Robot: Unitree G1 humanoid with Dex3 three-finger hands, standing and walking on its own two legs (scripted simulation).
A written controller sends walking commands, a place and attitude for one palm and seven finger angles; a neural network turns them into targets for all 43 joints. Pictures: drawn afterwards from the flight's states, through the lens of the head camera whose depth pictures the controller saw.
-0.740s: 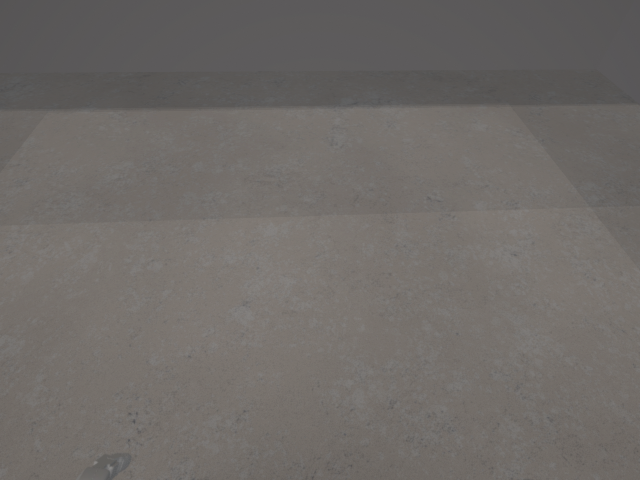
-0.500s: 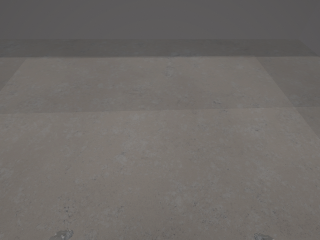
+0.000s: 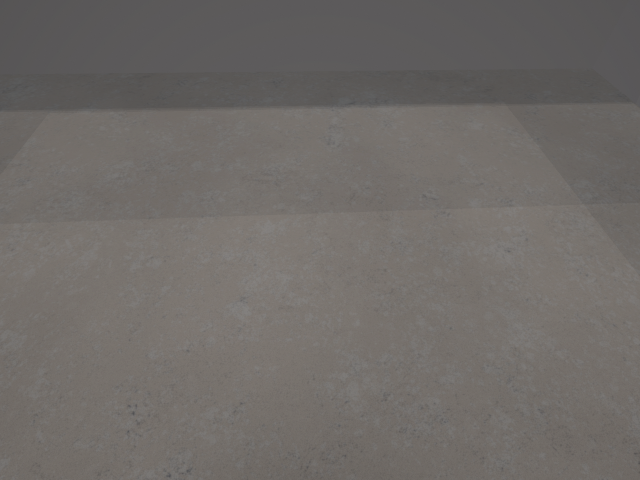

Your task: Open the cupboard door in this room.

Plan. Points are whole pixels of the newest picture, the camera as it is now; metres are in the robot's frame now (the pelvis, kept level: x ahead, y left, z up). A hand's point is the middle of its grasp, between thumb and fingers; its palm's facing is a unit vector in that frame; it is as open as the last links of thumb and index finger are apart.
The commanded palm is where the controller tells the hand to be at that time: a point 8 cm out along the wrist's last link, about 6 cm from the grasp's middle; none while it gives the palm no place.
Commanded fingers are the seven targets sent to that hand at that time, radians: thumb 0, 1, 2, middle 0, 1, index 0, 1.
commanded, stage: stand and wait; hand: left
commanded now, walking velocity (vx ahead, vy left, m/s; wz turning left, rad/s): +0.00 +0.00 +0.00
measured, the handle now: out of the picture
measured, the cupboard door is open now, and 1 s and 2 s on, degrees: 0 0 0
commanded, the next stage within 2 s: turn or walk to find it in 0.16 s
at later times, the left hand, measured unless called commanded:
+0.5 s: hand out of the picture +0.05 +0.22 -0.18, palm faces +0.05 -0.96 -0.27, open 7.4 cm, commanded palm none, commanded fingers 0.00 0.90 0.90 -0.20 -0.30 -0.20 -0.30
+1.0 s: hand out of the picture +0.00 +0.20 -0.16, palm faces +0.27 -0.92 -0.29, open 7.4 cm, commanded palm none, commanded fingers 0.00 0.90 0.90 -0.20 -0.30 -0.20 -0.30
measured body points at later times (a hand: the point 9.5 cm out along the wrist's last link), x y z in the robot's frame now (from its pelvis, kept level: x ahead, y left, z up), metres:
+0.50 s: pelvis -0.01 +0.01 -0.01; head +0.01 +0.01 +0.44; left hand +0.05 +0.27 -0.16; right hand +0.06 -0.26 -0.15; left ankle +0.01 +0.12 -0.74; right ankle +0.01 -0.13 -0.74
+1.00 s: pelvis -0.05 -0.02 -0.01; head -0.02 -0.04 +0.44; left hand -0.02 +0.25 -0.14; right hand +0.05 -0.26 -0.17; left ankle +0.00 +0.11 -0.73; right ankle -0.04 -0.14 -0.75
